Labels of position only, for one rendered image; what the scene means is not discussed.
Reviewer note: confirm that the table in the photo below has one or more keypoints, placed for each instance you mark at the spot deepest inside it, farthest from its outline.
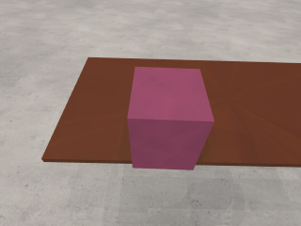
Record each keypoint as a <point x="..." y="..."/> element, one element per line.
<point x="256" y="108"/>

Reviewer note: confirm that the carton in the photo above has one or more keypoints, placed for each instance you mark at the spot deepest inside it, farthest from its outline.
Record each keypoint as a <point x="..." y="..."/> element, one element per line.
<point x="169" y="118"/>

